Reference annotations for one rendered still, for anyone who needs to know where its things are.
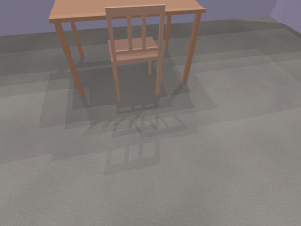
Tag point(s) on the chair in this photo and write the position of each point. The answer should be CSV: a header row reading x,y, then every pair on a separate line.
x,y
136,49

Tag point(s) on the table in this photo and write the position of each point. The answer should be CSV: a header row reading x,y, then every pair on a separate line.
x,y
65,11

